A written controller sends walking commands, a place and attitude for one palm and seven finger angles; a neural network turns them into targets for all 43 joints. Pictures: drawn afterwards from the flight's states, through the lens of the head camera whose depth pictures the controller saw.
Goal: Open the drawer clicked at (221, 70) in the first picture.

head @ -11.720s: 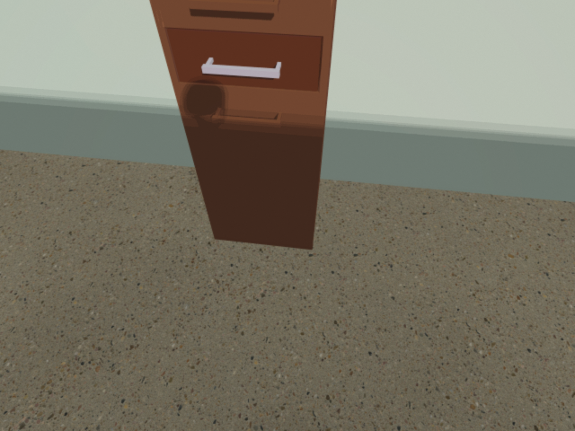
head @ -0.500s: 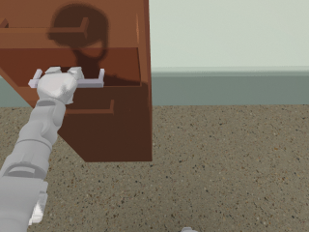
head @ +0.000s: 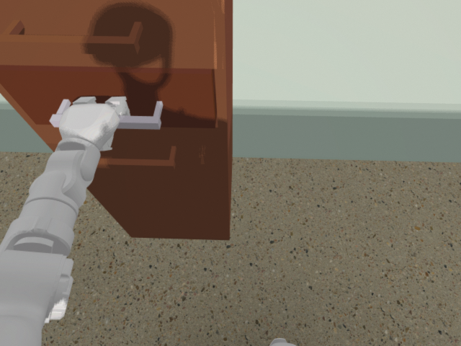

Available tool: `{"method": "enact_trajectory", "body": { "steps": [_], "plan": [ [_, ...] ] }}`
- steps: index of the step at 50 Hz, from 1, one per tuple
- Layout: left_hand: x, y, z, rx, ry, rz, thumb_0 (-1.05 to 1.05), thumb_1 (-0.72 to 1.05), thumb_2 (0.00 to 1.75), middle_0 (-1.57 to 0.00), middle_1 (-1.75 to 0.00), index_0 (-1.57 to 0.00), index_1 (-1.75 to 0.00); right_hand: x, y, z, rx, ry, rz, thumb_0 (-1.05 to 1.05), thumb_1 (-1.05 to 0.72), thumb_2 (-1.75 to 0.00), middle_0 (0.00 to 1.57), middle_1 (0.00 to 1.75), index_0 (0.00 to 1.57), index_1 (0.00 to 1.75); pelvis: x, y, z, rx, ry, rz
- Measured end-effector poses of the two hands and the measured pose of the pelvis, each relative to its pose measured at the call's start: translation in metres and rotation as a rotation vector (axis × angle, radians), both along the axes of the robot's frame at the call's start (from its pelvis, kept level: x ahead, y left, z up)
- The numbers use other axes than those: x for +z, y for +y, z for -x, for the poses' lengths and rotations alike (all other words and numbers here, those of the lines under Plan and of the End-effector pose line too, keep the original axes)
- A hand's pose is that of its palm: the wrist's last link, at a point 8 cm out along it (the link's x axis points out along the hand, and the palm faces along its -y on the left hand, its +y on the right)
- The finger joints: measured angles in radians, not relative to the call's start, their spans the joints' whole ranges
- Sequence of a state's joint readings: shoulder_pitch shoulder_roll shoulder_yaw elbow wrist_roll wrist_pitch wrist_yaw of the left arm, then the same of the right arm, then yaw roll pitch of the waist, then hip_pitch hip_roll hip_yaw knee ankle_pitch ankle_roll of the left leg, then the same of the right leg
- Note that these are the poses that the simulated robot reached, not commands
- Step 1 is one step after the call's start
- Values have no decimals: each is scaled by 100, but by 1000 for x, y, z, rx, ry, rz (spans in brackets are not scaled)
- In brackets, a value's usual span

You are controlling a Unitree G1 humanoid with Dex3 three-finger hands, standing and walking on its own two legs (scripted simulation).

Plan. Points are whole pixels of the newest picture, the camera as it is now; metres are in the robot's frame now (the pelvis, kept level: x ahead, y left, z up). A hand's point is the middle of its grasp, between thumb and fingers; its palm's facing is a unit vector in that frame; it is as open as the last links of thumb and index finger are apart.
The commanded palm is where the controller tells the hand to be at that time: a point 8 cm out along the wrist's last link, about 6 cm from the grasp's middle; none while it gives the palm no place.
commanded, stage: pull the drawer open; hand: left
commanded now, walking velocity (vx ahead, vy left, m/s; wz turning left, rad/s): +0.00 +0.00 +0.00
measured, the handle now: (109, 113) +0.52 +0.23 +0.08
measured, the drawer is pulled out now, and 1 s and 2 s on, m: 0.01 0.04 0.14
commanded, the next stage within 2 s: none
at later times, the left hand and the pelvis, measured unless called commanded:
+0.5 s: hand (103, 150) +0.45 +0.23 +0.05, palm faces -0.01 -0.05 -1.00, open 5.5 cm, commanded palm +0.39 +0.24 +0.11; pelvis +0.00 +0.01 +0.00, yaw -3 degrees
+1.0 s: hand (96, 159) +0.43 +0.24 +0.06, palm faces -0.06 -0.02 -1.00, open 5.3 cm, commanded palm +0.40 +0.24 +0.11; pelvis +0.00 +0.00 +0.00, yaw +1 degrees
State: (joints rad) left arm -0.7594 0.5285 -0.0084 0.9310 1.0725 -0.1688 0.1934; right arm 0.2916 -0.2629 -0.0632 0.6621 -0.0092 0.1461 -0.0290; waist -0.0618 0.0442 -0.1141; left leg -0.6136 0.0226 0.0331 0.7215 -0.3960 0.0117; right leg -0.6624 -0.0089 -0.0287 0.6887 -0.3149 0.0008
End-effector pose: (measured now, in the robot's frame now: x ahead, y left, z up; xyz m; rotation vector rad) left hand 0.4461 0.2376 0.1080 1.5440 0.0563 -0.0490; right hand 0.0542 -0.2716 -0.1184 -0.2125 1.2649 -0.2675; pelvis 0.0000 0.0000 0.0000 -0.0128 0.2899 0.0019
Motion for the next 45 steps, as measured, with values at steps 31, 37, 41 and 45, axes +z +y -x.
{"method": "enact_trajectory", "body": {
  "steps": [31, 37, 41, 45],
  "plan": [
    [-2, -1, 37, -10, -65, 30, 1, 79, 81, -26, -132, -34, -128, 10, 14, -5, -69, -83, -45, 1, -90, -90, 20, 30, 20, 30, 8, 12, -7, -59, -36, 2],
    [-3, 2, 45, -12, -71, 19, 0, 78, 83, -28, -132, -35, -129, 12, 17, -47, 32, -136, -30, 0, -90, -90, 20, 30, 20, 30, 7, 11, -9, -18, -55, 3],
    [-2, 3, 40, 8, -50, -5, -1, 77, 85, -32, -134, -38, -132, 10, 17, -60, 72, -146, -27, 0, -90, -90, 20, 30, 20, 30, 6, 9, -6, 4, -52, 2],
    [1, 3, 39, 15, -23, -6, -1, 76, 85, -35, -134, -40, -133, 6, 17, -60, 82, -142, -33, 0, -90, -90, 20, 30, 20, 30, 5, 5, -3, 11, -54, -1]
  ]
}}
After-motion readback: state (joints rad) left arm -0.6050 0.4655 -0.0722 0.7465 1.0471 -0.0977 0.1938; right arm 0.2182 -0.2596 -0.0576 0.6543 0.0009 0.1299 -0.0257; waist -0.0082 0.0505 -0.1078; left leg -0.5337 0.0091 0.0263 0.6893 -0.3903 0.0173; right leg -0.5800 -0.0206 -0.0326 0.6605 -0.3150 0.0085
